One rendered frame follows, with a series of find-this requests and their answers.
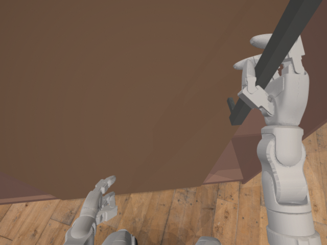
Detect right robot forearm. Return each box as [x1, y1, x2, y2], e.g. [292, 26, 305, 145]
[257, 125, 322, 245]

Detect wardrobe door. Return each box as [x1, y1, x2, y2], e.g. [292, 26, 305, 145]
[0, 0, 290, 200]
[0, 171, 48, 199]

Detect left robot forearm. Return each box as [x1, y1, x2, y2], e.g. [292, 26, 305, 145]
[63, 216, 97, 245]

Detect right robot hand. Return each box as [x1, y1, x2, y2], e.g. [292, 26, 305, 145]
[233, 34, 309, 126]

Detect left robot hand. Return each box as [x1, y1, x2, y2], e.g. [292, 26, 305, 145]
[79, 176, 118, 225]

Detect handle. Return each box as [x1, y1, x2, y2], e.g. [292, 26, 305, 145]
[227, 0, 322, 126]

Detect robot left thigh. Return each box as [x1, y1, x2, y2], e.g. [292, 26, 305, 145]
[102, 231, 136, 245]

